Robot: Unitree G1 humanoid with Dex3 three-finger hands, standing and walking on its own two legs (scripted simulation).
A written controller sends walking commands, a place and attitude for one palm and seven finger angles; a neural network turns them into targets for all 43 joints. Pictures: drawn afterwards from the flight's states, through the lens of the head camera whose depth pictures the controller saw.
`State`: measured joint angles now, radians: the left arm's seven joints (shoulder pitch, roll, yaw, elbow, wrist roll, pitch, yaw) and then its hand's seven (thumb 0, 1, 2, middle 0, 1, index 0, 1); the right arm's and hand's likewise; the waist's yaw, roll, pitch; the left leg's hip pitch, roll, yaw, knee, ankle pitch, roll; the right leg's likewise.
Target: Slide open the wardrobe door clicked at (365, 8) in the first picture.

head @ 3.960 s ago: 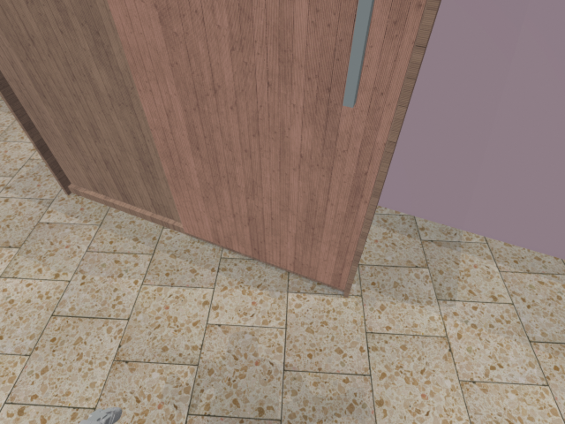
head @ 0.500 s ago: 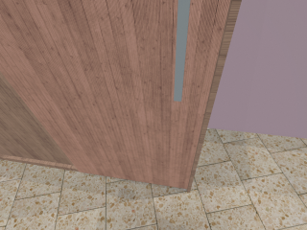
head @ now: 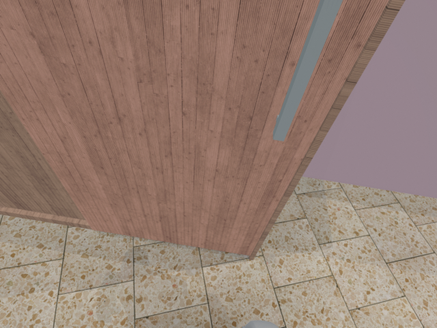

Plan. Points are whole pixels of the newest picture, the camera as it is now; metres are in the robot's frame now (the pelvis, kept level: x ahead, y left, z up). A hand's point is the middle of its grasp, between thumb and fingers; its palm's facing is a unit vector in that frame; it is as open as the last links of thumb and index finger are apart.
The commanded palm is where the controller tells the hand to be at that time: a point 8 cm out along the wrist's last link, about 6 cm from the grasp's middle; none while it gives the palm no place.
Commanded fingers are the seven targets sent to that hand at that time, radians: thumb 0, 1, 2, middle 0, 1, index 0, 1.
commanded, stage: come to a stop and stand still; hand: right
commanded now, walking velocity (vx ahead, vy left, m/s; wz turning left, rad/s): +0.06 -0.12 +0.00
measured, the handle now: (299, 73) +0.49 -0.10 +0.22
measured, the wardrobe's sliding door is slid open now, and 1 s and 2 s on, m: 0.00 0.00 0.00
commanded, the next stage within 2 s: look again from close up in 1.14 s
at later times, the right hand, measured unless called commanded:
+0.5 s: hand out of the picture -0.02 -0.25 -0.18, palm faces +0.05 +0.98 -0.21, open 7.4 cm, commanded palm none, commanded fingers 0.00 -0.90 -0.90 0.20 0.30 0.20 0.30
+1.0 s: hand out of the picture -0.05 -0.24 -0.18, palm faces +0.01 +0.98 -0.21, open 7.4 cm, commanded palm none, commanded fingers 0.00 -0.90 -0.90 0.20 0.30 0.20 0.30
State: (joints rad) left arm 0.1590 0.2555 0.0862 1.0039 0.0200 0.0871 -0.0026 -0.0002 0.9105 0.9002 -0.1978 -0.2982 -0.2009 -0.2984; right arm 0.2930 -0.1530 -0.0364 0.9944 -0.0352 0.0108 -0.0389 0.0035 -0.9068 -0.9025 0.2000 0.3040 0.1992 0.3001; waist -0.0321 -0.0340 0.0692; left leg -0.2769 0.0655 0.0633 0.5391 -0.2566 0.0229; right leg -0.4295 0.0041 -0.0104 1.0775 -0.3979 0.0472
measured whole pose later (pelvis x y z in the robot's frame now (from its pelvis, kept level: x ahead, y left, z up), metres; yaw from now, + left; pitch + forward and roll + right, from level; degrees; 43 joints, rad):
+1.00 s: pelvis -0.05 -0.07 +0.00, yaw +0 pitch -2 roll +0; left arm 0.31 0.15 0.00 1.06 0.01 -0.02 0.03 0.00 0.91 0.90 -0.20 -0.30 -0.20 -0.30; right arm 0.29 -0.15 0.01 1.12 -0.02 -0.01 -0.04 0.00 -0.91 -0.90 0.20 0.30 0.20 0.30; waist 0.01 -0.01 0.02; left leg -0.25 0.07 0.03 0.53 -0.24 -0.04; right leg -0.18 0.01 -0.06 0.53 -0.31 -0.03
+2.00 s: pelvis -0.07 -0.04 +0.00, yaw -1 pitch -2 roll +0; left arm 0.29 0.17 -0.01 1.11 0.01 -0.01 0.01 0.00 0.91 0.90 -0.20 -0.30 -0.20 -0.30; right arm 0.27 -0.19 0.00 1.09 -0.02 -0.01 -0.03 0.00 -0.91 -0.90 0.20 0.30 0.20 0.30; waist 0.00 0.01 0.02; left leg -0.22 0.03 0.06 0.43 -0.16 0.00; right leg -0.16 -0.02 -0.04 0.42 -0.22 0.01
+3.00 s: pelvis -0.07 -0.04 +0.00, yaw -1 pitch -2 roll +0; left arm 0.33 0.11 0.00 1.12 0.01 -0.01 0.02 0.00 0.91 0.90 -0.20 -0.30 -0.20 -0.30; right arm 0.32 -0.13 -0.01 1.09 -0.02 -0.01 -0.04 0.00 -0.91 -0.90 0.20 0.30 0.20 0.30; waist 0.00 0.02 0.03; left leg -0.23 0.03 0.05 0.44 -0.18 0.00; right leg -0.17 -0.02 -0.04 0.44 -0.24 0.01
